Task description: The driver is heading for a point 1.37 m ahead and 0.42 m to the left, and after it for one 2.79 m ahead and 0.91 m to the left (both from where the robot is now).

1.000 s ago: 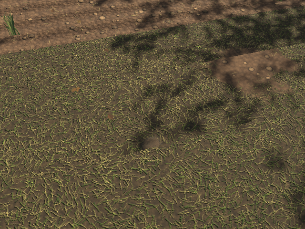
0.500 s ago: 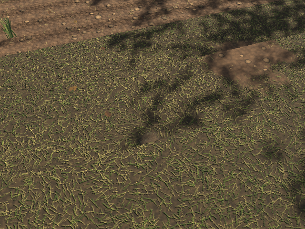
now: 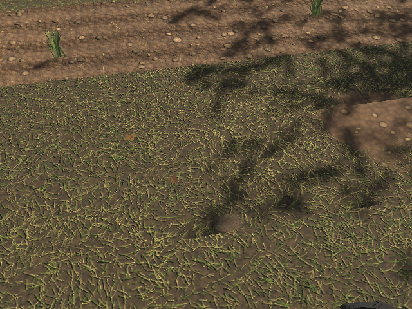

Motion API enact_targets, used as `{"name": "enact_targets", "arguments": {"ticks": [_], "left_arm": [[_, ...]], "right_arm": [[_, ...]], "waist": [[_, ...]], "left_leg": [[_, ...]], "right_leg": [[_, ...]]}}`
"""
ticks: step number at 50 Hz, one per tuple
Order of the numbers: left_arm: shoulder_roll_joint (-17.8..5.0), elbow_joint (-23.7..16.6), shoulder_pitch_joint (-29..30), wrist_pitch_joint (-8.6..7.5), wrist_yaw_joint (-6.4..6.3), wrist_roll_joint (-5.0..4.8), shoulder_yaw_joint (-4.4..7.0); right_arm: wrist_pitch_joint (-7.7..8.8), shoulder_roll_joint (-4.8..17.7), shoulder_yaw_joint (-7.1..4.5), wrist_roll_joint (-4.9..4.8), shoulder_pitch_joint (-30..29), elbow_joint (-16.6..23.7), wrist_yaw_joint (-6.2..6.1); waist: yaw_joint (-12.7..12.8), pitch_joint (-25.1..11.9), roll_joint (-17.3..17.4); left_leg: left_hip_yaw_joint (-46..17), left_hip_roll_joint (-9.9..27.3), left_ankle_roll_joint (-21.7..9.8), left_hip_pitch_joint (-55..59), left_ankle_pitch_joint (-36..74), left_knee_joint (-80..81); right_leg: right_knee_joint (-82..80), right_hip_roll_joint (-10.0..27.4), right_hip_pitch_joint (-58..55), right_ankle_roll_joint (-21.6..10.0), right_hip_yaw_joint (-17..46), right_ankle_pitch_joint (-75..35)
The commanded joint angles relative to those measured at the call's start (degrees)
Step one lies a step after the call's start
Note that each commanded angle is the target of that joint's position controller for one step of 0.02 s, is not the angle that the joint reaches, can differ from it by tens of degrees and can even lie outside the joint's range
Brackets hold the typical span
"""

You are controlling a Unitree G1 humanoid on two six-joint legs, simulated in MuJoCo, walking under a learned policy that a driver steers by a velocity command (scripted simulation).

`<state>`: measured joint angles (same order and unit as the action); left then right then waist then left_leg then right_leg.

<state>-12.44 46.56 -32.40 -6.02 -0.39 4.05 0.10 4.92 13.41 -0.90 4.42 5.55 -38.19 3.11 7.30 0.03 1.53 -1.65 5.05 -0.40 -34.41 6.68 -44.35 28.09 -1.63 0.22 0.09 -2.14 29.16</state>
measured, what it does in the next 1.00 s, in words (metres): goes down: left foot 0.16 m lower, then right foot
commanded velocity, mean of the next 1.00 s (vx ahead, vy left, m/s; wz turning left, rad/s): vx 0.49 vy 0.00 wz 0.10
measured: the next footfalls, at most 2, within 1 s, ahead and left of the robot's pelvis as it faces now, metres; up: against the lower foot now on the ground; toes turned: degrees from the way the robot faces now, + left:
left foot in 0.16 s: +0.27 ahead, +0.18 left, -0.16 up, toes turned +5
right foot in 0.66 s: +0.60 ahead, -0.04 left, -0.16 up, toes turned -1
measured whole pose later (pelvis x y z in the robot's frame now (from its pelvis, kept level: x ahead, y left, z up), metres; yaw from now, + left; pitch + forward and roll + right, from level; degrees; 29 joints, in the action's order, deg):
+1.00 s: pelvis +0.59 +0.04 -0.12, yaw +8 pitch -1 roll -2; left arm -10.6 56.6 -25.3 -5.8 1.3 6.1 1.3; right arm 5.2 12.5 -1.3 4.0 10.4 -51.9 5.5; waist 3.2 2.7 2.1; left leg -3.1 5.6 -3.0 -39.8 2.0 -51.6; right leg 12.7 -3.5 0.7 -4.0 -10.1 11.4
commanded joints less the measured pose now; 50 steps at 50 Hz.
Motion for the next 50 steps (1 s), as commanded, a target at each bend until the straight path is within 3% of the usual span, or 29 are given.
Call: {"name": "enact_targets", "arguments": {"ticks": [1,4,5,6,7,8,9,10,11,12,13,14,15,17,20,23,28,31,33,34,35,36,37,38,40,42,46,48,50], "left_arm": [[-5.84,-0.22,-2.39,-0.78,-0.12,1.02,0.16],[-6.42,1.74,-2.73,-0.85,1.54,0.54,-0.63],[-9.85,1.61,-0.03,1.09,-0.95,-4.27,2.4],[-8.87,4.78,-5.96,0.66,0.79,-0.23,-0.43],[-10.68,5.13,-3.91,1.11,1.85,-0.49,0.64],[-12.71,5.08,-3.2,1.41,3.33,0.63,1.1],[-4.99,8.17,-10.41,1.48,5.29,2.98,-1.16],[1.36,9.99,-22.03,1.48,7.46,1.71,-2.6],[-5.63,5.89,-6.35,1.12,8.14,-0.41,-0.58],[-7.65,-1.02,6.79,-0.29,7.51,-2.1,-0.03],[-9.26,-1.54,12.28,-1.36,5.91,-1.93,0.29],[-8.66,-1.34,10.55,-1.77,4.65,-1.59,0.13],[-6.13,-0.1,8.0,-0.81,4.0,-1.7,-0.86],[2.46,-2.12,10.55,1.37,3.28,1.66,-3.79],[-3.32,-4.5,17.64,2.3,4.84,0.66,-2.6],[-3.36,-7.26,24.23,3.35,5.91,-0.32,-3.01],[-5.32,-8.95,35.68,3.15,4.15,-0.07,-1.63],[-5.93,-9.13,39.09,2.78,3.82,-0.64,-0.43],[-8.64,-7.92,34.43,2.06,3.54,-1.99,1.54],[-11.2,-5.22,25.24,1.27,3.17,-2.67,2.86],[-11.26,-1.78,11.99,0.97,2.98,-2.08,2.68],[-11.16,1.87,-0.2,1.3,2.35,-1.24,2.87],[-10.35,4.17,-1.39,0.51,1.51,0.02,3.57],[-10.23,3.44,6.72,-0.25,0.95,-0.72,3.9],[-3.67,2.98,14.09,-0.19,0.34,-1.59,1.99],[-0.49,2.41,17.14,-0.49,0.4,-0.79,1.12],[-2.96,4.36,14.25,-1.59,0.99,1.14,1.97],[-4.19,5.09,12.34,-1.21,1.71,2.17,2.26],[-4.04,6.08,11.46,-0.85,2.24,2.99,1.98]], "right_arm": [[-0.77,0.55,1.11,0.82,-4.55,1.39,0.51],[-2.27,5.96,0.04,1.1,-4.8,1.27,0.36],[-1.83,6.74,-1.43,-6.06,-7.97,1.01,1.17],[-2.13,7.2,-0.25,1.28,-2.41,-1.63,-0.25],[-2.34,8.62,-1.7,1.65,2.3,-3.08,-0.96],[-1.59,13.35,-3.85,0.42,11.74,-6.18,-1.77],[-1.4,16.61,-5.97,-0.07,28.8,-10.12,-1.07],[-1.6,15.58,-5.43,0.93,40.4,-10.49,1.19],[-1.52,13.26,-4.71,2.56,43.86,-13.27,2.19],[-0.53,17.15,-5.09,-0.57,34.56,-12.9,2.45],[-0.25,12.05,-3.51,-0.48,27.13,-11.33,2.25],[-0.27,10.69,-2.32,-0.23,22.63,-10.78,2.37],[-0.16,5.5,-0.48,1.14,20.58,-11.18,2.35],[2.01,-1.57,2.5,0.12,10.87,-10.33,-0.09],[5.04,4.25,1.73,-0.21,6.87,-10.02,-2.2],[3.96,9.5,0.04,0.06,17.37,-14.28,-0.24],[1.96,6.04,-0.14,0.95,25.64,-18.18,0.62],[1.0,7.44,-1.17,0.74,25.71,-18.8,0.09],[0.86,9.13,-2.07,0.43,22.96,-18.4,-0.04],[1.14,8.73,-2.18,1.02,21.37,-17.56,0.38],[1.49,1.34,0.17,2.02,29.96,-17.92,0.83],[1.6,0.35,0.86,1.14,27.42,-16.89,2.58],[1.28,4.64,-1.16,-1.04,14.72,-14.55,2.75],[1.57,5.32,-1.76,-1.74,11.65,-14.38,1.24],[1.52,2.82,-0.99,0.32,14.73,-15.39,-0.42],[0.66,-1.05,-0.27,0.48,15.59,-15.66,-0.19],[0.88,-0.15,-0.47,-1.13,9.15,-13.26,1.54],[0.5,-2.27,0.2,-0.42,7.74,-11.98,2.55],[0.5,-0.21,-0.16,-0.13,10.62,-12.0,3.52]], "waist": [[0.19,6.88,-3.17],[-1.39,11.26,-1.84],[-0.43,9.67,-1.54],[-0.74,10.31,1.57],[-4.0,8.9,1.56],[-8.14,3.4,4.44],[-13.44,-10.45,9.52],[-13.15,-31.11,19.55],[-18.7,-18.39,12.83],[-16.23,-7.58,13.58],[-14.77,0.36,3.16],[-11.1,1.32,2.6],[-6.8,3.52,2.08],[-1.73,6.99,0.18],[-3.87,2.9,2.5],[-7.25,5.12,-0.06],[-11.89,5.88,1.0],[-12.06,5.73,1.55],[-7.6,1.2,2.06],[-4.01,-5.51,0.44],[-3.06,-20.98,-9.41],[2.13,-25.34,-11.77],[4.43,-8.72,-5.81],[0.68,1.28,-6.15],[-5.08,0.03,-5.37],[-8.05,0.25,-3.71],[-7.63,2.52,-3.02],[-7.46,1.49,-3.57],[-8.6,3.43,-3.24]], "left_leg": [[-0.18,2.28,-0.39,4.78,22.07,15.48],[-0.65,4.91,-1.52,9.34,19.17,14.91],[-1.13,3.27,-1.2,8.81,19.71,21.08],[-1.1,5.69,-0.58,11.03,21.3,23.17],[2.03,3.53,-0.54,16.4,18.19,25.9],[6.18,0.49,-0.16,33.11,16.13,23.38],[2.66,5.73,-8.64,63.07,27.16,6.91],[-11.49,15.29,-21.36,84.46,36.28,-0.2],[-16.32,13.49,-20.11,76.05,30.49,5.07],[-26.14,16.44,-19.38,63.06,-6.47,16.8],[-25.57,16.51,-18.07,47.0,-21.85,23.01],[-27.78,19.8,-20.35,33.98,-20.13,24.7],[-28.9,21.77,-20.54,22.31,-21.73,26.85],[-24.24,16.83,-17.39,9.6,-30.92,34.74],[-4.8,5.92,-14.83,1.14,-19.41,37.13],[-4.22,8.08,-15.91,13.42,-6.29,34.62],[-4.99,10.26,-14.69,38.17,-2.96,32.52],[-3.37,10.74,-12.95,42.97,4.08,31.55],[1.38,7.79,-9.83,38.42,23.69,23.83],[3.96,3.49,-6.54,29.03,27.0,12.91],[5.06,-3.16,-1.67,8.63,4.93,-6.09],[1.5,-9.24,-1.52,-4.16,-37.48,-17.81],[-4.41,-5.36,-4.42,-11.79,-35.41,-24.02],[-4.17,-2.07,-5.24,-11.54,-30.52,-25.13],[-5.22,1.85,-6.28,-2.25,-24.39,-21.06],[-5.19,2.46,-5.67,1.87,-21.37,-19.2],[-2.82,2.32,-2.69,-0.4,-9.2,-7.05],[0.71,0.37,-2.01,5.9,-1.3,-7.79],[-2.2,0.82,-2.32,3.46,2.25,-11.65]], "right_leg": [[-0.32,9.12,13.53,-9.61,7.62,-5.82],[3.33,12.46,19.01,-8.75,10.85,0.51],[7.11,10.79,13.26,-7.98,10.21,-7.43],[11.04,11.83,10.0,-5.7,11.96,0.84],[15.67,11.45,8.61,-5.49,11.0,-4.83],[27.22,7.18,12.46,-2.73,6.52,-13.92],[49.91,2.94,27.3,2.71,5.13,-8.97],[77.74,-4.59,35.81,2.68,5.69,18.32],[90.81,-6.46,50.16,3.15,7.54,16.55],[89.39,-3.13,65.87,1.24,4.44,9.6],[83.6,2.33,65.21,-0.84,4.53,0.22],[78.67,4.95,60.02,-2.19,7.25,-6.85],[78.08,8.2,55.73,-4.38,10.59,-12.52],[56.17,13.11,54.65,-7.97,12.81,-22.61],[26.1,10.29,32.68,-5.01,4.58,-36.18],[14.22,6.64,34.26,-3.32,3.47,-39.33],[3.09,4.9,42.39,-4.27,3.56,-37.12],[0.31,2.76,36.67,-5.42,1.01,-30.42],[0.19,-0.45,19.38,-8.1,-2.61,-30.79],[4.82,0.26,0.99,-11.09,-0.89,-33.88],[6.5,13.47,-30.61,-22.16,15.17,-40.1],[-6.57,24.18,-39.42,-25.28,36.47,-26.34],[-12.58,20.89,-26.14,-16.99,33.06,-10.59],[-14.9,20.17,-11.92,-14.94,26.63,-10.36],[-18.32,18.2,-0.87,-14.76,17.74,-21.12],[-21.57,17.35,4.67,-13.66,11.78,-25.94],[-23.34,15.32,7.95,-13.28,-0.02,-37.51],[-20.65,12.15,13.64,-12.72,-5.83,-41.35],[-18.46,15.07,12.73,-13.72,-4.95,-41.93]]}}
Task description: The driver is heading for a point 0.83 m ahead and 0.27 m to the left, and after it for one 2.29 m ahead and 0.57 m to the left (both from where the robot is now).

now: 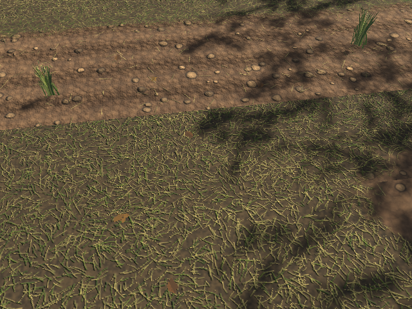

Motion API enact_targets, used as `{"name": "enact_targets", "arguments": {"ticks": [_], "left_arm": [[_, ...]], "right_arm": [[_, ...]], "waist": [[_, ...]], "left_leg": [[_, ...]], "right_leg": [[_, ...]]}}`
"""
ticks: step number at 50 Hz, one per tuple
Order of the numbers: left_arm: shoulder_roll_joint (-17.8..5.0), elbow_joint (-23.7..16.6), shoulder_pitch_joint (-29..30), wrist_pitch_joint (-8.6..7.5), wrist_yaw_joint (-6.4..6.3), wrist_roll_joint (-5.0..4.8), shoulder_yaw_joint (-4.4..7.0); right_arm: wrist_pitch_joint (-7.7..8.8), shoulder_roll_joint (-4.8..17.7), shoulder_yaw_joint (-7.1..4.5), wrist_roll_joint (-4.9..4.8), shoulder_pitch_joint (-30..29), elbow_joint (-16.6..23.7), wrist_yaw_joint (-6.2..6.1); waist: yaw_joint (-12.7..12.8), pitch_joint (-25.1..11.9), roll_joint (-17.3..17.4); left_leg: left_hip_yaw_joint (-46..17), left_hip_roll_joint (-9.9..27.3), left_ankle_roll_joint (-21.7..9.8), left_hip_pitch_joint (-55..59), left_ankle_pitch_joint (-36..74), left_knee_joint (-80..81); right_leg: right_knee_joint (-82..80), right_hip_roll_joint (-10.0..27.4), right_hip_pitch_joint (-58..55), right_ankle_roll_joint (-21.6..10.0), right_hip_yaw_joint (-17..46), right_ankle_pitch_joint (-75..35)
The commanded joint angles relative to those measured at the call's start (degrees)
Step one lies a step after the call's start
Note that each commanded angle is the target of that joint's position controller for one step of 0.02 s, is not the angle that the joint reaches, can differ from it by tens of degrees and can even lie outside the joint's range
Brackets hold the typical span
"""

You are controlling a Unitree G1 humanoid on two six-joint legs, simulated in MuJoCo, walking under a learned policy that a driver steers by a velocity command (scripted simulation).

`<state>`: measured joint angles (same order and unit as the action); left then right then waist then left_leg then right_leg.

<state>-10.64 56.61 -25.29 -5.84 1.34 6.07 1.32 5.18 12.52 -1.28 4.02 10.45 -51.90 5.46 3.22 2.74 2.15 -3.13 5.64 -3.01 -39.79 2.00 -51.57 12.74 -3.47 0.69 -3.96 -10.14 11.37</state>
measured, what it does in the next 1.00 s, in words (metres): goes down, turning left: left foot 0.16 m lower, then right foot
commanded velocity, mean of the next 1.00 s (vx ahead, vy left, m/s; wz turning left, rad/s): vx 0.50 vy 0.00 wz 0.52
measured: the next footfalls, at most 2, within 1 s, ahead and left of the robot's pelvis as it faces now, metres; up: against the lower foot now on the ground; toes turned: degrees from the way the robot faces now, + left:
left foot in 0.38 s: +0.44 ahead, +0.22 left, -0.16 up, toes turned +19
right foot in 0.76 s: +0.78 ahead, +0.10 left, -0.16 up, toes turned +27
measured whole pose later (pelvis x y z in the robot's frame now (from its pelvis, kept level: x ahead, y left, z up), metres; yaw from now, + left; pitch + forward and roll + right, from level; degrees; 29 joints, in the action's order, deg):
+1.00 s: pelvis +0.67 +0.16 -0.15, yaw +33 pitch +0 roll +0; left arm -12.6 55.7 -22.4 -7.1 -0.8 2.4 -0.2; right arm 4.8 13.9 -3.3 4.2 8.5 -49.6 2.8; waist 4.0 1.4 0.8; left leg -1.4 1.8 -1.7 -32.4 -16.8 -55.6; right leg 16.2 0.1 9.6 -2.5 -6.4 7.0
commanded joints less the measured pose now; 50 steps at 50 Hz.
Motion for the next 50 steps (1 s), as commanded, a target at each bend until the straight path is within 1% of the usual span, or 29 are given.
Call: {"name": "enact_targets", "arguments": {"ticks": [1,5,7,9,13,17,18,19,20,21,22,23,24,25,26,28,29,31,33,36,38,39,40,41,42,44,45,47,50], "left_arm": [[-4.85,-4.07,3.73,-1.62,0.04,0.16,0.33],[-3.2,4.89,-15.07,-1.49,-1.55,0.42,-0.71],[-2.32,4.38,-12.68,-1.19,-1.24,0.35,-1.53],[-1.26,4.74,-10.97,-0.66,-0.25,0.83,-2.42],[-2.46,7.24,-14.02,-0.87,-2.9,-1.28,-2.31],[-4.89,8.78,-18.92,0.77,-4.08,-0.79,-1.34],[-6.51,8.65,-18.97,1.24,-3.07,-1.21,-1.13],[-8.47,7.2,-15.38,1.76,-1.17,0.03,-0.79],[-6.78,6.23,-12.86,1.78,0.99,1.93,-1.9],[0.28,7.95,-27.09,1.98,4.96,2.9,-3.74],[-6.68,0.61,-10.88,0.63,6.13,-1.13,-2.59],[-5.76,-3.56,5.11,-1.62,4.85,-3.79,-2.43],[-10.18,-5.97,11.29,-2.84,3.31,-4.24,-0.92],[-12.47,-6.48,9.63,-2.67,1.98,-3.21,0.28],[-9.21,-9.25,11.16,-2.35,0.45,-2.5,-0.3],[-1.02,-8.14,6.23,-0.57,-0.91,-1.41,-2.46],[-0.1,-7.79,3.89,0.14,-0.59,-1.75,-2.83],[-1.16,-8.76,6.53,1.15,0.47,-3.75,-3.4],[-3.13,-10.06,11.55,1.57,0.77,-3.77,-3.76],[-9.71,-11.78,18.42,0.19,0.29,-2.7,-1.65],[-14.75,-9.59,10.23,-1.73,-0.63,-3.2,0.78],[-18.89,-6.6,-2.47,-2.39,-1.48,-3.53,2.02],[-18.65,-6.7,-6.92,-2.21,-0.54,-3.89,0.69],[-15.22,-5.44,-6.13,-2.22,-0.17,-2.84,0.66],[-11.28,-6.96,2.19,-2.0,-0.16,-4.14,-0.22],[-4.77,-7.81,9.21,-1.15,-1.19,-4.87,-2.14],[-4.3,-7.08,8.85,-1.28,-1.89,-4.84,-2.1],[-4.47,-5.95,7.82,-2.09,-2.91,-3.96,-1.59],[-5.89,-3.05,3.69,-2.77,-1.62,-3.11,-0.74]], "right_arm": [[0.55,2.41,-0.44,0.75,2.14,3.23,0.46],[-0.09,-0.07,0.35,-0.36,-8.37,5.44,-1.0],[-0.62,-1.48,1.01,-0.28,-11.02,5.53,-0.48],[-1.71,-1.46,1.24,-0.2,-11.97,6.8,0.35],[-2.82,0.08,1.4,1.12,-15.0,7.72,-0.07],[-3.45,0.99,1.49,1.38,-12.32,4.43,-1.72],[-2.58,3.29,0.48,0.92,-6.79,1.27,-2.5],[-1.53,8.0,-1.74,-0.68,5.9,-1.94,-3.34],[-1.32,12.71,-3.83,-1.04,19.9,-5.13,-3.82],[-2.61,18.01,-5.17,-2.44,39.03,-11.3,-2.83],[-2.13,16.14,-5.15,-1.94,44.59,-13.98,-2.44],[-0.86,13.97,-5.59,-0.8,39.3,-13.64,-3.65],[-0.35,9.93,-4.02,-0.8,29.61,-10.38,-3.71],[-0.59,7.84,-2.98,0.35,22.04,-7.89,-3.62],[-0.4,5.67,-2.22,0.78,17.94,-6.32,-2.99],[1.8,1.48,-0.34,-1.0,5.18,-1.45,-2.5],[2.12,5.33,-1.09,-1.26,2.04,-0.52,-1.89],[2.31,9.92,-2.51,-0.45,2.67,0.41,-0.38],[2.21,9.78,-3.11,-0.18,5.31,0.58,0.89],[1.85,8.83,-3.37,0.28,9.74,0.49,0.91],[2.35,8.06,-3.24,1.4,7.82,2.15,0.78],[2.59,3.29,-2.13,1.23,7.95,4.53,1.06],[2.93,-2.89,-0.84,0.91,18.44,4.22,0.42],[2.06,2.92,-2.23,0.08,10.66,3.89,-0.44],[1.3,4.38,-2.56,0.11,8.01,3.09,-2.2],[0.45,2.82,-2.39,1.4,10.04,1.27,-4.48],[0.22,0.8,-1.76,1.88,7.85,1.85,-4.65],[-0.12,-0.38,-1.39,0.62,4.94,2.8,-3.42],[-0.75,0.39,-1.4,-0.24,0.02,3.96,-1.62]], "waist": [[-3.55,1.55,-3.29],[2.97,5.7,-4.29],[2.83,6.04,-2.56],[1.62,8.33,-3.19],[3.15,10.55,-0.6],[3.75,8.63,1.18],[1.62,4.52,1.51],[-4.55,-0.12,2.47],[-11.33,-4.88,3.14],[-9.61,-29.35,12.33],[-18.71,-37.31,3.76],[-20.74,-20.83,0.79],[-17.81,-11.69,-4.33],[-11.63,-9.57,-3.1],[-6.01,-3.99,-1.8],[0.45,1.92,-4.57],[3.11,3.48,-0.99],[1.98,1.77,1.55],[-0.27,1.7,-0.22],[-2.48,0.08,-0.42],[2.72,-4.09,-2.4],[6.66,-14.49,-12.1],[1.78,-27.36,-22.52],[4.48,-12.07,-15.76],[2.02,-5.7,-10.72],[-2.8,-5.07,-7.61],[-3.62,-3.06,-6.71],[-2.93,-3.76,-5.25],[-1.35,-1.53,-5.05]], "left_leg": [[-0.39,-0.21,-0.48,5.08,9.42,0.9],[-7.39,2.43,0.16,-22.4,15.1,15.94],[-0.96,2.15,-1.13,-8.27,26.43,23.56],[0.52,2.08,-2.14,4.48,26.25,19.63],[1.35,3.02,-1.33,-0.5,15.53,28.08],[4.83,1.44,0.75,6.27,13.44,34.53],[6.82,-0.5,0.82,17.82,14.9,31.78],[9.51,-3.74,-0.93,38.25,18.76,29.27],[7.34,-2.36,-5.71,62.77,23.45,22.03],[-8.18,10.19,-22.72,101.25,60.29,2.26],[-27.1,18.1,-28.48,107.0,46.71,9.6],[-24.19,14.45,-23.17,93.5,34.03,15.89],[-21.24,12.32,-19.93,71.9,25.33,22.33],[-19.3,12.51,-21.51,54.98,33.02,24.8],[-19.31,12.38,-21.99,40.27,27.8,27.25],[-14.64,9.7,-19.44,10.07,13.45,39.73],[-11.09,5.89,-17.69,3.29,7.29,39.69],[-9.94,1.7,-14.91,-1.35,2.39,39.9],[-12.11,1.27,-13.6,2.34,-3.95,37.2],[-14.29,0.13,-10.43,11.59,-5.0,30.19],[-13.51,-3.64,-5.52,10.1,-0.59,19.0],[-6.64,-12.28,-0.32,5.85,-10.14,1.26],[-4.05,-16.6,2.22,-1.9,-39.36,-15.0],[-5.59,-12.58,1.47,-13.56,-37.14,-22.69],[-5.13,-8.31,0.01,-12.01,-30.19,-21.95],[-3.72,-2.44,0.02,-1.31,-25.14,-17.2],[-3.29,-1.18,0.49,2.09,-24.6,-15.11],[-1.19,-1.65,1.25,5.22,-22.32,-8.53],[1.55,-1.86,1.44,6.62,-12.45,2.83]], "right_leg": [[-1.61,15.26,7.73,-9.08,2.39,-20.21],[4.56,22.38,-24.16,-8.54,8.85,-18.84],[4.22,16.26,-11.13,-6.22,1.46,-12.34],[2.79,16.22,1.83,-5.98,0.15,-8.55],[7.4,15.88,-10.4,-3.54,-0.67,-11.33],[16.1,16.03,-14.88,-1.78,-1.74,-24.97],[20.32,14.37,-10.91,-0.59,-3.23,-26.09],[29.63,13.04,-0.63,1.27,-4.72,-28.86],[44.4,11.79,18.56,4.47,-2.68,-24.35],[78.22,4.5,33.12,11.16,-1.43,25.45],[95.24,0.02,49.22,12.61,7.6,34.07],[93.48,3.6,63.04,11.27,12.61,30.76],[87.5,7.44,58.68,9.37,13.94,29.57],[85.7,10.11,48.86,8.22,14.19,28.82],[78.05,11.33,45.85,6.6,14.37,28.33],[51.47,13.46,29.15,3.73,16.66,16.03],[39.65,13.01,22.0,3.88,14.45,11.66],[32.46,9.97,13.82,3.24,10.15,-3.03],[25.34,8.23,13.51,3.25,10.62,-16.62],[23.55,6.31,13.38,1.9,9.48,-14.23],[24.71,6.49,-0.94,-2.19,9.1,-14.23],[20.74,16.49,-17.27,-10.44,21.6,-19.26],[10.38,31.1,-30.24,-23.46,46.66,-23.45],[3.96,27.98,-20.04,-17.99,51.21,1.09],[0.6,25.26,-8.42,-12.72,43.65,19.47],[-3.05,22.71,3.82,-10.62,35.54,13.71],[-5.46,21.9,7.26,-9.93,31.92,7.73],[-7.4,18.86,6.37,-8.69,23.33,0.49],[-8.8,17.05,5.9,-9.24,15.6,-6.43]]}}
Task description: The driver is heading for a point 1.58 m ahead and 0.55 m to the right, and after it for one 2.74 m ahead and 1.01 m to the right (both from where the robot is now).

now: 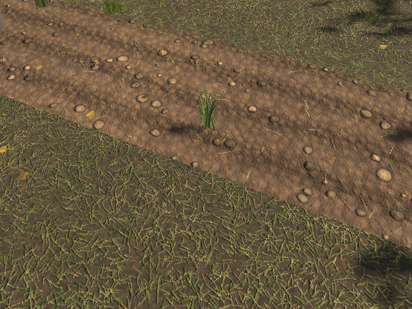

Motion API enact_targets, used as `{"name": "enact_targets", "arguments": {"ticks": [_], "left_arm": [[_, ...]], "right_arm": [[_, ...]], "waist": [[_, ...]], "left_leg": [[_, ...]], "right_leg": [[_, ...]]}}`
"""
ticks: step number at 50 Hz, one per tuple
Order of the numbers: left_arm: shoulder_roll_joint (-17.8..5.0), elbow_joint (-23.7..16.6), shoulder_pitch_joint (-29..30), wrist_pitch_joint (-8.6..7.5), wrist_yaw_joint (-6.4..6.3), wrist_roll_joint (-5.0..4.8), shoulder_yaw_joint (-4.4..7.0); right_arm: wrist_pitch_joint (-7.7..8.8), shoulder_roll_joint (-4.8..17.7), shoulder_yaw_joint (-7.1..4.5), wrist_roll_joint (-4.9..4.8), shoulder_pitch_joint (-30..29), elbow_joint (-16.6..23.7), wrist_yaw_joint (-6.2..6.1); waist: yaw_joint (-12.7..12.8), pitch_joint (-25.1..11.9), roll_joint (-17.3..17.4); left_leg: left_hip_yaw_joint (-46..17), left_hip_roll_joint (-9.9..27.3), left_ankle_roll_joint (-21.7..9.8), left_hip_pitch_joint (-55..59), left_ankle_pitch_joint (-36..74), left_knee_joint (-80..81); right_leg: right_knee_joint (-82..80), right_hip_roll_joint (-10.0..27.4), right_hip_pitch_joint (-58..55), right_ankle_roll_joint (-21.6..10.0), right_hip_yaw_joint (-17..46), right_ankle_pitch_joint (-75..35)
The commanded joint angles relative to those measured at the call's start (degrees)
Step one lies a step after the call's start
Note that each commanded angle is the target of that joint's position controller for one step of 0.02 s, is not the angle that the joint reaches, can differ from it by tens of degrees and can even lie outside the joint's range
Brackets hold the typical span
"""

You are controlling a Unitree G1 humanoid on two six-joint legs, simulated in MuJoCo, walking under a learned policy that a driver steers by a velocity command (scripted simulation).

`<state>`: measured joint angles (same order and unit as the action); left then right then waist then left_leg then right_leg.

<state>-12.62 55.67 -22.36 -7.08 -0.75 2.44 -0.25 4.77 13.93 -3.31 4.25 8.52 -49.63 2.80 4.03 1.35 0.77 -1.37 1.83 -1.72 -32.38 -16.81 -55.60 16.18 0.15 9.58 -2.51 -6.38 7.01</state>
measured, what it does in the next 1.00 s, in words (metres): goes down, turning right: left foot, then right foot 0.16 m lower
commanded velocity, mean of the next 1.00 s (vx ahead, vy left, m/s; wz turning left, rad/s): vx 0.50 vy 0.00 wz -0.40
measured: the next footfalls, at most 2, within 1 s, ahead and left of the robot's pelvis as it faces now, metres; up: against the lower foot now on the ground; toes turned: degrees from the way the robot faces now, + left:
left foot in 0.26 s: +0.24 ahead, +0.13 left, +0.00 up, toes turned -2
right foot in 0.80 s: +0.55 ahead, -0.20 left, -0.16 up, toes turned -25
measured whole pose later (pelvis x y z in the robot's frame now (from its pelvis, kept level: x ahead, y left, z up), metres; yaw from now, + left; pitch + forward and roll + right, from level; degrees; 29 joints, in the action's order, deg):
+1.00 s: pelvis +0.52 -0.09 -0.18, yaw -31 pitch +3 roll -1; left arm -13.7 50.9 -12.9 -1.5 0.8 -0.1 3.2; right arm 5.9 12.9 -2.5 -0.2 8.6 -44.9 -2.7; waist -0.5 1.9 0.4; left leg -4.6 6.8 4.4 -42.0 -21.7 -75.8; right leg 30.7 -6.9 21.8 -4.6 2.5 11.4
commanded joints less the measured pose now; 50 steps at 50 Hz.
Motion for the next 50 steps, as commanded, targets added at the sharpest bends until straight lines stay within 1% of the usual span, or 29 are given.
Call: {"name": "enact_targets", "arguments": {"ticks": [1,6,9,12,13,14,15,16,18,19,23,24,27,29,32,33,34,37,39,40,41,42,43,44,45,46,47,48,50], "left_arm": [[-3.73,-0.66,-1.05,-1.6,1.47,0.43,0.86],[-5.62,1.56,-3.36,-1.03,4.97,0.84,1.53],[-6.68,1.95,-5.02,0.15,4.82,0.43,2.08],[-8.71,1.99,-3.55,1.4,4.22,0.35,3.21],[-6.72,0.82,-1.74,0.81,4.08,1.07,2.87],[2.4,-1.49,-6.05,-0.47,4.21,1.56,0.48],[-1.53,-1.54,-0.56,-1.5,4.99,1.13,1.89],[-2.52,-1.64,2.12,-1.16,4.29,0.55,2.71],[-2.09,-1.84,2.45,-0.12,3.44,1.31,3.31],[0.81,-2.63,3.18,0.4,3.63,1.93,2.63],[3.95,-4.74,6.39,1.66,6.81,2.11,1.73],[3.41,-5.77,8.22,1.43,6.7,2.78,1.51],[1.6,-7.51,12.0,2.21,6.43,2.62,1.52],[-0.23,-9.59,14.18,3.32,6.27,2.57,1.46],[-1.74,-12.23,21.07,4.36,6.02,3.34,1.2],[-4.56,-14.76,30.76,4.74,5.88,-8.4,3.14],[-2.88,-15.94,33.19,4.69,6.51,-8.65,2.23],[0.22,-15.19,32.28,5.62,8.78,-5.55,1.95],[-3.88,-9.64,15.64,6.25,7.3,-4.9,4.63],[-9.06,-6.32,4.79,6.63,5.48,-4.33,7.18],[-15.63,-3.7,-0.41,6.0,4.08,-2.91,7.67],[-16.58,-4.17,-4.66,4.95,3.76,-2.64,7.34],[-16.61,-4.6,-8.6,5.53,2.76,-2.46,7.54],[-14.49,-4.54,-7.03,6.04,1.79,-2.35,6.96],[-12.78,-7.19,1.49,6.15,1.12,-2.55,6.44],[-10.79,-9.77,8.85,4.62,1.11,-2.32,5.5],[-9.39,-11.67,16.76,3.89,1.3,-2.83,5.03],[-9.03,-12.66,20.23,3.63,1.42,-2.67,4.96],[-10.75,-13.48,20.79,3.3,0.42,-2.59,5.8]], "right_arm": [[-0.87,-1.16,0.73,-0.29,-0.21,2.76,1.05],[-1.64,1.03,0.31,0.28,-5.38,6.12,0.11],[-0.76,1.52,0.06,-0.24,-8.59,7.47,-0.17],[1.0,3.08,-0.94,-1.62,-3.97,7.0,-1.14],[1.83,6.94,-2.43,-1.78,6.68,4.91,-1.9],[2.11,10.92,-3.22,-1.25,18.4,2.92,-2.71],[2.23,7.1,-2.68,0.37,22.38,1.33,-2.44],[2.29,5.03,-2.51,0.44,17.84,0.55,-2.47],[1.84,-1.98,0.19,-1.24,14.13,0.67,-2.39],[1.99,-3.82,0.94,-0.8,12.63,0.69,-2.68],[1.6,-4.34,1.19,1.87,13.85,-1.36,-3.75],[2.6,-6.79,2.34,2.12,11.95,-0.9,-4.55],[3.12,-3.59,2.86,1.56,16.58,-3.66,-3.91],[3.16,-3.94,3.83,2.78,19.66,-5.79,-2.58],[3.42,-1.78,4.12,1.09,25.93,-9.57,-2.75],[1.62,6.93,-0.11,-8.96,19.33,-7.74,-5.54],[0.52,6.21,0.29,-8.81,22.99,-8.05,-6.59],[-1.71,3.4,0.14,-6.39,25.32,-7.36,-7.25],[-1.71,5.44,-0.6,-5.72,23.05,-6.66,-6.13],[-0.56,5.75,-1.1,-5.95,20.3,-6.53,-4.99],[1.31,0.95,-0.36,-4.28,21.42,-3.81,-4.04],[3.51,3.93,0.45,-6.54,23.53,-0.02,-2.84],[4.47,3.41,0.94,-8.21,16.44,5.33,-2.58],[4.72,2.37,1.66,-8.78,13.35,6.41,-2.8],[3.93,2.61,1.46,-7.75,10.79,6.62,-4.26],[3.2,4.82,0.4,-6.82,12.01,5.69,-5.08],[1.34,5.59,-0.43,-5.1,10.55,4.89,-5.81],[0.49,4.75,-0.86,-3.78,11.44,4.76,-6.07],[0.73,3.23,-0.71,-2.79,7.81,6.53,-6.2]], "waist": [[-2.02,0.78,-3.92],[-1.3,2.04,-5.68],[-0.55,2.07,-5.31],[-3.77,-0.14,-4.96],[-8.16,-6.86,-0.42],[-10.09,-18.97,14.1],[-12.57,-9.7,8.09],[-10.04,-1.3,2.96],[-6.16,0.33,1.92],[-4.58,2.08,2.36],[-4.47,2.77,0.49],[-4.18,2.47,-0.82],[-5.61,2.03,2.03],[-5.21,5.7,0.92],[-7.7,10.28,-1.86],[-10.05,14.98,-0.46],[-11.15,12.06,-2.77],[-11.94,6.92,-1.51],[-3.93,-2.8,0.55],[3.4,-7.04,-4.48],[2.76,-10.88,-17.01],[3.77,-30.09,-16.87],[5.76,-34.08,-12.81],[3.35,-30.35,-4.9],[0.24,-22.73,1.49],[-4.18,-17.1,5.13],[-7.84,-6.98,6.65],[-9.87,-3.46,4.82],[-9.52,-3.36,-1.03]], "left_leg": [[0.23,2.12,0.04,0.49,8.88,10.46],[0.51,1.53,-0.13,5.03,11.06,18.54],[3.43,0.24,-0.34,10.92,6.74,22.59],[4.32,-0.76,-2.96,27.73,9.95,28.99],[-0.03,3.59,-7.76,40.76,13.86,28.17],[-21.2,18.55,-22.73,62.96,21.77,32.11],[-29.23,22.54,-22.86,54.64,15.97,39.81],[-21.64,21.45,-19.07,45.38,10.66,41.1],[-11.32,17.66,-15.01,36.8,11.94,43.08],[-7.16,16.4,-13.5,33.07,17.39,43.02],[3.15,13.14,-11.55,27.33,20.07,43.36],[4.58,10.91,-9.15,28.62,16.14,42.32],[10.98,6.72,-8.74,17.27,10.75,37.18],[8.4,10.58,-9.54,15.31,8.1,35.7],[6.11,14.14,-8.83,29.59,7.94,31.04],[6.15,14.59,-6.09,28.07,11.51,23.37],[7.54,15.15,-5.12,33.11,13.18,18.91],[10.68,13.98,-3.23,31.06,18.64,8.19],[12.1,12.8,-2.41,21.48,29.88,-10.67],[13.85,8.23,0.91,9.22,24.88,-29.92],[11.65,0.95,4.65,-16.27,-32.27,-59.1],[-1.82,1.04,5.43,-21.96,-31.83,-64.52],[-4.17,0.51,6.27,-28.36,-29.06,-61.47],[-5.29,3.99,3.99,-32.26,-21.15,-53.35],[-3.07,4.07,4.38,-31.34,-15.85,-52.62],[-6.68,5.91,3.65,-26.81,-5.99,-40.28],[-6.17,7.28,5.65,-17.92,-4.84,-29.53],[-5.83,8.39,6.51,-9.39,-4.57,-19.43],[-2.22,5.96,7.25,6.32,4.51,-0.86]], "right_leg": [[-12.32,13.45,-2.13,-11.29,11.48,-2.51],[-10.0,14.33,-2.7,-13.54,13.24,-4.79],[-5.47,13.67,-2.47,-12.64,13.4,-4.02],[4.85,12.2,3.74,-11.09,13.91,-9.44],[19.8,7.53,10.22,-7.81,10.66,-7.84],[40.63,-2.57,28.99,-2.02,4.77,17.73],[50.71,-0.9,38.04,-2.44,10.23,26.62],[55.74,2.3,38.49,-3.46,12.04,21.75],[53.77,5.6,34.46,-4.46,11.92,14.34],[52.16,6.47,32.77,-4.75,12.6,10.99],[44.03,7.5,31.91,-3.67,11.84,-6.45],[34.81,8.14,33.45,-3.18,14.19,-16.0],[22.81,6.09,20.59,-2.51,7.96,-35.72],[23.55,7.11,19.49,-3.22,8.99,-34.62],[14.76,8.79,30.09,-3.14,9.7,-26.47],[15.31,4.66,37.08,-2.69,12.48,-26.19],[13.19,4.91,39.2,-2.33,11.12,-27.61],[7.53,3.76,26.65,-2.5,4.66,-26.44],[10.86,-1.05,0.44,-4.99,0.43,-24.88],[6.89,0.3,-17.96,-8.97,1.8,-32.72],[22.76,9.23,-39.76,-14.54,12.17,-64.3],[27.62,18.62,-53.77,-26.14,28.66,-63.36],[16.22,21.64,-53.19,-28.75,39.03,-35.35],[8.93,21.54,-47.05,-24.43,42.27,-7.04],[2.8,22.63,-32.68,-23.05,47.59,6.15],[2.17,24.3,-17.78,-22.51,49.26,4.74],[0.56,20.6,1.47,-20.22,41.66,-6.81],[0.4,16.18,13.64,-17.99,34.84,-8.52],[0.71,6.61,26.57,-14.81,22.24,-13.15]]}}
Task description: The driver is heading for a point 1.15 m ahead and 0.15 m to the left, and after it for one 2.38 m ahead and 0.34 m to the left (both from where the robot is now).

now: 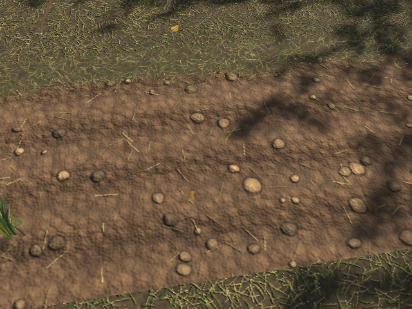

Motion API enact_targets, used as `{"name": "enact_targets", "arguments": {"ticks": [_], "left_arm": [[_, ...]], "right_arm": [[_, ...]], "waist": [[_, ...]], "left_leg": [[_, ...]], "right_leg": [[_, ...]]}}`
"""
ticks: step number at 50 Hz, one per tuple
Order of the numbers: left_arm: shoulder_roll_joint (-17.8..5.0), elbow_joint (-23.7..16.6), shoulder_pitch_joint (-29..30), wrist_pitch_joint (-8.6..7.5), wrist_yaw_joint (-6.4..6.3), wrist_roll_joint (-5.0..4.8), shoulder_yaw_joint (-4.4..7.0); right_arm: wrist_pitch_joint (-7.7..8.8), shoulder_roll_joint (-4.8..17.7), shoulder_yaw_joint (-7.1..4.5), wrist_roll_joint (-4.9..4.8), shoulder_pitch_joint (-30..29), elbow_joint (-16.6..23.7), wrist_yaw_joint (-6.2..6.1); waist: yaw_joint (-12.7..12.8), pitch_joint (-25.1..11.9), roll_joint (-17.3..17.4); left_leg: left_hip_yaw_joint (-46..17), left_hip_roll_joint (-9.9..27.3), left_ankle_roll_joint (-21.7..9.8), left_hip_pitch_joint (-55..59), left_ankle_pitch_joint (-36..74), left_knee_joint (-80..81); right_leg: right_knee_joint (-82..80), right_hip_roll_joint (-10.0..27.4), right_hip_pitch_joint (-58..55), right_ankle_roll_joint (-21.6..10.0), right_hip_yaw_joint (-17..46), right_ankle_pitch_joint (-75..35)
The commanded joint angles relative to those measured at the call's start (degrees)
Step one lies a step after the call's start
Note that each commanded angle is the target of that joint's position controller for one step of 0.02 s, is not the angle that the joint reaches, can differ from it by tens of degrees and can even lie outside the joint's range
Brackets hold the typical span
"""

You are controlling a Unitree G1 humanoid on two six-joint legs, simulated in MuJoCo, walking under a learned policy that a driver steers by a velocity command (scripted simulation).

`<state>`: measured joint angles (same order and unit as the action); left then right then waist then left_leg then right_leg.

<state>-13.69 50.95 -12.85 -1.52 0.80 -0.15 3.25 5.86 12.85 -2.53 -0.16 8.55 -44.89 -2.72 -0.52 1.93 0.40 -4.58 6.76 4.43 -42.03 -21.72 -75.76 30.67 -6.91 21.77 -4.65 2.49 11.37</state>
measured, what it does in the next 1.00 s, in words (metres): walks ahead: left foot, then right foot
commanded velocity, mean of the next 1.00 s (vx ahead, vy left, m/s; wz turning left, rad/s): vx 0.50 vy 0.00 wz -0.11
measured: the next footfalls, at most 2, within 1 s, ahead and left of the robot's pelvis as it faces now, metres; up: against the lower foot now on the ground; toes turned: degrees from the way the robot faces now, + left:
left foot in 0.18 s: +0.25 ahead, +0.17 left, +0.00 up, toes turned -8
right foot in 0.66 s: +0.44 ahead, -0.12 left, +0.00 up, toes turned -11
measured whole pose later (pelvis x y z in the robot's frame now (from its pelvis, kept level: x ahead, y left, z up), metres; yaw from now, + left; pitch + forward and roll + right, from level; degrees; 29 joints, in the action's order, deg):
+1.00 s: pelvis +0.48 -0.03 +0.02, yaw -3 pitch +2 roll -2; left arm -12.8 54.8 -18.3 -5.5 -0.3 0.5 4.4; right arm 3.4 15.5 -5.1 -1.4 7.2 -49.9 0.3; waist 2.9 -0.4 2.7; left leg -4.6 5.6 -2.3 -42.8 2.6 -47.2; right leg 12.2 -2.6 1.2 -2.5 -9.2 13.2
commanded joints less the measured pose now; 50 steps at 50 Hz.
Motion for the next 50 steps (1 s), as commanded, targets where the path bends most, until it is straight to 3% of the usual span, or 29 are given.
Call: {"name": "enact_targets", "arguments": {"ticks": [1,2,4,6,8,9,10,11,12,13,14,16,19,22,26,29,31,32,33,34,35,36,37,38,40,42,46,50], "left_arm": [[-9.9,-8.22,9.24,-2.05,-1.86,-0.4,2.7],[-9.66,-7.45,6.46,-1.72,-2.26,-0.85,2.88],[-9.14,-6.82,3.12,-1.21,-2.52,-1.37,3.12],[-7.68,-6.71,0.24,-0.73,-2.71,-1.57,3.08],[-5.18,-6.32,-1.65,-0.66,-2.55,-1.3,2.38],[-1.91,-6.17,-2.45,-0.86,-2.51,-1.24,1.49],[2.08,-6.86,-6.27,-1.73,-2.24,-1.98,0.64],[-1.58,-7.94,-7.42,-2.63,-1.99,-2.79,1.22],[-6.57,-7.68,-3.76,-2.86,-1.96,-2.39,2.47],[-7.12,-8.37,0.57,-2.66,-2.04,-1.65,2.77],[-6.52,-8.24,1.31,-2.54,-2.1,-0.71,2.74],[-5.45,-7.81,0.56,-2.08,-1.8,-0.49,2.84],[-3.23,-7.85,3.22,-2.04,-1.4,0.0,2.22],[-1.03,-9.03,8.84,-2.41,-1.02,-0.19,1.21],[-1.4,-10.1,14.55,-2.86,-0.26,-1.01,0.78],[-2.02,-11.13,17.79,-3.38,0.43,-1.27,0.67],[-3.24,-10.68,15.81,-3.77,0.74,-1.22,1.14],[-4.62,-9.15,11.39,-3.74,0.63,-0.95,1.98],[-7.57,-6.28,2.3,-3.66,0.25,-0.72,3.46],[-12.52,-4.3,-8.56,-3.52,-0.47,0.29,4.85],[-14.51,-3.27,-11.69,-3.25,-0.26,-0.23,4.96],[-9.53,-3.42,-10.63,-3.19,-0.48,-0.27,3.65],[-7.06,-4.25,-5.88,-3.37,-0.51,-0.54,2.88],[-5.72,-4.93,-1.63,-3.59,-0.34,-0.21,2.38],[-3.44,-4.46,2.13,-4.29,0.05,0.61,1.79],[-3.59,-3.15,1.95,-4.98,-0.01,0.57,1.99],[-5.35,-1.05,0.24,-5.19,-0.89,0.88,2.35],[-6.66,0.24,-1.3,-5.14,-1.67,0.43,2.28]], "right_arm": [[-0.03,3.64,-1.29,1.36,4.24,2.59,-0.31],[0.1,3.26,-1.22,0.69,2.11,2.83,0.06],[-0.53,3.82,-1.29,-0.78,-1.47,4.2,0.64],[-0.52,6.25,-2.24,-1.19,-3.61,5.46,1.17],[0.0,7.25,-3.11,-0.71,0.32,4.06,1.91],[0.39,8.34,-3.64,-0.2,6.49,2.54,1.94],[0.7,13.01,-4.72,1.34,13.09,1.05,1.96],[0.91,14.73,-5.5,1.52,17.76,-0.74,2.9],[1.19,10.62,-4.47,0.45,14.51,0.5,2.92],[0.84,9.44,-4.13,0.18,10.53,0.91,2.78],[0.5,8.2,-3.7,0.41,6.84,1.44,2.66],[0.26,6.63,-2.99,0.63,3.69,1.03,2.42],[0.51,7.19,-3.26,0.11,6.65,-1.26,2.33],[0.12,8.32,-3.65,-0.91,10.42,-3.61,1.7],[-0.25,9.3,-3.83,-1.52,13.69,-6.1,1.68],[-0.75,9.89,-4.02,-1.73,15.42,-8.02,1.85],[-1.24,10.92,-4.26,-2.02,14.72,-8.81,1.86],[-1.39,10.93,-4.12,-2.09,13.84,-8.85,1.85],[-1.32,10.07,-3.71,-1.83,12.6,-8.5,1.89],[-0.8,6.99,-2.54,-0.97,12.12,-6.68,2.05],[0.44,2.19,-0.75,-0.91,15.8,-6.24,2.36],[1.14,7.9,-2.44,-2.25,13.36,-6.9,2.53],[1.27,9.74,-3.02,-2.73,9.85,-6.01,2.51],[1.05,9.07,-3.05,-2.28,7.47,-5.9,2.15],[-0.34,7.06,-3.29,-1.54,7.34,-5.91,1.76],[-1.59,4.77,-2.99,-1.92,7.69,-5.78,1.81],[-2.13,4.22,-3.03,-1.43,2.93,-3.9,2.3],[-2.11,2.91,-1.93,-0.95,-5.09,-1.1,3.83]], "waist": [[-3.2,-5.31,-3.43],[-1.83,-6.9,-4.82],[-0.38,-6.56,-5.88],[-0.21,-5.56,-5.67],[-2.21,-5.52,-5.87],[-4.58,-6.48,-3.33],[-4.01,-9.35,11.34],[-3.93,-10.64,21.0],[-4.56,-5.25,12.9],[-3.7,-1.57,8.59],[-1.97,-1.66,6.53],[0.93,-2.61,7.47],[0.23,-3.97,5.62],[-1.57,-4.12,5.15],[-3.56,-1.84,6.05],[-4.24,-0.15,6.37],[-2.0,-1.2,6.91],[0.76,-3.83,6.32],[4.78,-9.41,4.87],[8.4,-17.87,-2.53],[6.87,-22.83,-15.91],[7.64,-18.77,-10.86],[6.48,-12.81,-8.92],[4.86,-9.42,-5.71],[1.53,-4.88,-5.69],[0.11,-3.17,-5.65],[0.17,-1.1,-3.36],[2.43,1.13,-2.96]], "left_leg": [[2.44,-1.21,1.12,20.85,17.25,25.54],[2.59,-3.02,1.41,22.41,22.96,29.8],[1.51,-4.23,1.03,21.23,21.15,34.84],[0.89,-5.07,-0.55,22.36,16.51,39.71],[2.29,-5.47,-3.26,27.41,12.1,42.28],[-1.14,-1.37,-5.6,34.66,8.11,44.25],[-20.57,10.75,-12.34,47.11,-0.59,51.94],[-44.44,17.96,-18.45,50.7,-18.68,60.55],[-41.7,16.25,-17.86,47.53,-24.34,61.88],[-32.63,13.56,-16.01,42.31,-17.27,60.95],[-25.55,10.59,-14.95,37.97,-9.54,60.95],[-17.28,7.61,-13.96,31.19,0.82,63.05],[-9.42,6.04,-14.7,31.01,13.92,64.93],[-4.78,5.49,-14.44,33.05,18.52,65.51],[-2.58,6.09,-14.59,34.89,17.82,65.59],[-3.38,7.94,-14.41,38.28,19.13,63.72],[-2.86,8.4,-13.53,39.47,26.13,59.76],[-0.95,6.84,-12.41,38.34,35.2,54.63],[1.94,4.05,-10.68,33.77,40.33,44.49],[5.71,-0.67,-7.54,17.05,26.36,25.04],[3.01,-7.54,-6.12,-0.06,-9.3,9.4],[-2.61,-4.94,-6.82,-5.7,-9.14,2.33],[-2.0,-2.5,-7.45,-6.72,-3.51,2.55],[-1.07,-0.55,-7.4,-4.5,1.3,5.25],[-1.66,1.48,-7.18,0.06,6.68,8.86],[-1.96,1.69,-6.72,0.9,8.86,10.9],[-2.86,-0.07,-6.26,-2.14,20.07,20.61],[2.53,-1.34,-7.09,3.08,30.46,33.85]], "right_leg": [[-13.43,10.93,14.94,-11.57,10.61,-15.62],[-12.54,10.66,12.47,-11.17,10.6,-11.97],[-11.75,12.61,7.4,-10.84,14.72,-4.58],[-9.28,13.02,4.77,-8.71,19.45,7.57],[-3.52,11.12,3.86,-6.04,19.48,14.7],[5.9,7.99,8.53,-3.48,16.09,17.8],[27.14,-0.3,20.99,0.21,7.31,21.5],[39.09,1.04,32.36,0.36,6.88,24.24],[43.7,3.8,35.89,-0.11,9.23,18.25],[43.38,5.35,36.12,-0.35,7.82,12.08],[39.97,7.13,32.75,-0.16,6.97,7.8],[33.42,10.12,24.66,0.94,4.91,3.3],[24.62,10.63,21.06,2.3,1.2,-2.77],[12.27,10.25,17.91,3.0,-0.3,-9.17],[3.08,9.07,13.97,3.44,-2.17,-11.07],[-0.82,8.6,12.72,1.97,-3.12,-6.95],[-4.28,7.24,6.73,0.14,-4.49,-4.67],[-6.32,5.77,-1.66,-1.05,-5.7,-5.44],[-5.67,6.99,-15.45,-3.01,-3.8,-6.68],[-5.15,20.06,-36.39,-8.06,12.14,-6.57],[-10.81,30.32,-47.08,-14.27,32.85,-0.23],[-12.11,29.09,-43.45,-12.88,31.16,3.63],[-13.46,26.83,-36.43,-10.3,22.44,1.33],[-15.82,24.3,-29.2,-8.72,17.03,-0.54],[-20.14,21.8,-19.62,-7.34,10.47,-5.17],[-21.95,21.6,-16.1,-7.24,5.89,-11.26],[-22.81,20.57,-15.78,-5.72,-2.33,-20.24],[-24.33,19.19,-14.46,-3.69,-8.97,-18.8]]}}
